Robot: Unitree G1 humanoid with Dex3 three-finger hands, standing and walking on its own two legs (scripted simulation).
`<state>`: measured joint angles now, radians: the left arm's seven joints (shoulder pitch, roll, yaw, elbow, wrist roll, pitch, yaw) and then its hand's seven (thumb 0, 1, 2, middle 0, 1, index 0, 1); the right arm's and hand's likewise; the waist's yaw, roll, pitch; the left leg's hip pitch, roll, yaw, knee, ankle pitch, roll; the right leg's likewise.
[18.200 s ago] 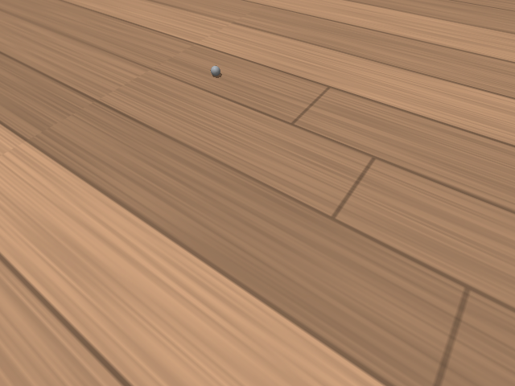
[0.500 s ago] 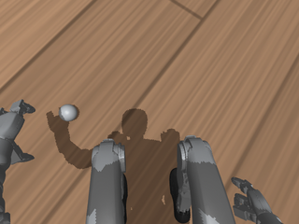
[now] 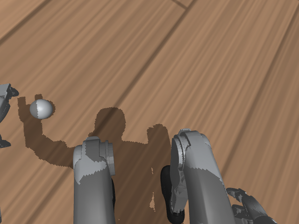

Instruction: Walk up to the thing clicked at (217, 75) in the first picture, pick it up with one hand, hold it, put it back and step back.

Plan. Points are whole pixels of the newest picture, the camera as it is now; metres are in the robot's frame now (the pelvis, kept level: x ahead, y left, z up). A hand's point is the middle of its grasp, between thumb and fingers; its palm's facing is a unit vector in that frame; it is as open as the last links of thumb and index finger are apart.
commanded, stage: rise first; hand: left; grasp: from above
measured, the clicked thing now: (41, 109) +0.45 +0.35 -0.32
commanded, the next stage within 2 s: approach in 0.72 s
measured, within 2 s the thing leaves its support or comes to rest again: neither
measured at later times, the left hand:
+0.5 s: hand (10, 116) +0.40 +0.38 -0.18, palm faces -0.44 -0.10 -0.89, open 14.2 cm
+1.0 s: hand (19, 114) +0.41 +0.37 -0.20, palm faces -0.45 -0.09 -0.89, open 14.0 cm
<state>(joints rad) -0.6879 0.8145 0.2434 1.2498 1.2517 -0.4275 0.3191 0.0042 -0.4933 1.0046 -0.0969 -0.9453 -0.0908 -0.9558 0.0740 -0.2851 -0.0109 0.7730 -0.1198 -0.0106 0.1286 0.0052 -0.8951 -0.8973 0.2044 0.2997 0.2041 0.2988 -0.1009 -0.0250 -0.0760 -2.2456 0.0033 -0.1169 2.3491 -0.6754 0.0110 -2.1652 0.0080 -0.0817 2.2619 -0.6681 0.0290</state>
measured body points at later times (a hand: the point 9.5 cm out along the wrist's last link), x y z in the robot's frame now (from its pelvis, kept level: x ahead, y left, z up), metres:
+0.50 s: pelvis +0.01 +0.00 -0.03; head +0.23 +0.08 +0.35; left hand +0.41 +0.38 -0.13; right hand +0.10 -0.28 -0.14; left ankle +0.08 +0.12 -0.32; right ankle +0.11 -0.13 -0.32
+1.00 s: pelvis +0.01 +0.00 -0.03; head +0.24 +0.09 +0.34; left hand +0.43 +0.37 -0.15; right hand +0.10 -0.28 -0.14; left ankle +0.08 +0.12 -0.32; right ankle +0.11 -0.13 -0.32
